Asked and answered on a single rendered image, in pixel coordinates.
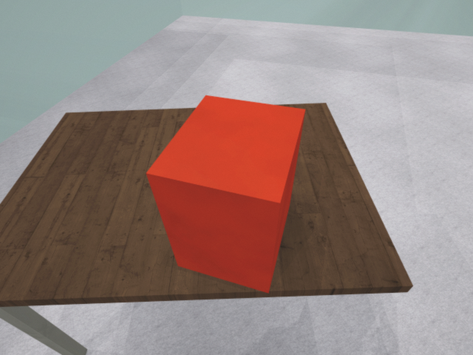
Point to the table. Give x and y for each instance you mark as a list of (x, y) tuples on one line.
[(81, 225)]

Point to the carton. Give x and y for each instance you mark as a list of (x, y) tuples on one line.
[(223, 187)]

